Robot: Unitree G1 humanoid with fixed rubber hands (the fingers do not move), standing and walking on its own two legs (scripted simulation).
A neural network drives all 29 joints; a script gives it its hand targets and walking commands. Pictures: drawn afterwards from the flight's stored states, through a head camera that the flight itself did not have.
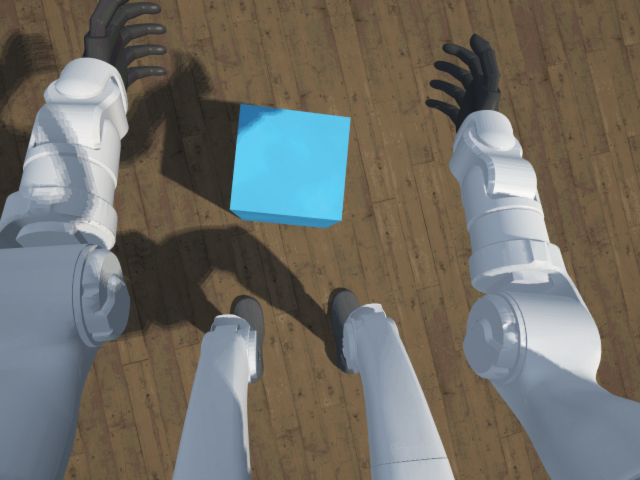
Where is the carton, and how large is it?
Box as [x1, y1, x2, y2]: [230, 104, 350, 227]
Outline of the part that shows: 240,104 230,209 242,219 326,227 341,220 350,118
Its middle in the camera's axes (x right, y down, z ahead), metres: -0.06 -0.13 +0.85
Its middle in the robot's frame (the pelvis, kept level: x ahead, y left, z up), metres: +0.51 -0.01 -0.52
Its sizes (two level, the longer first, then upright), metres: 0.210 0.200 0.250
